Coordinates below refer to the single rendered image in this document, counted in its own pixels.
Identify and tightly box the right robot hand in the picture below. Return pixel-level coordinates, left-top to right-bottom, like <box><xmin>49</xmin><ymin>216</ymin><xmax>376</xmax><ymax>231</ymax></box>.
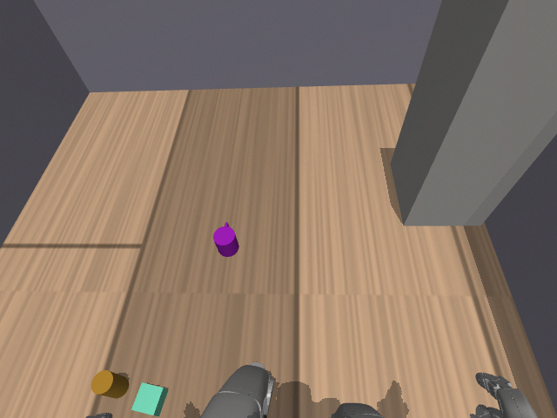
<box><xmin>470</xmin><ymin>373</ymin><xmax>538</xmax><ymax>418</ymax></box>

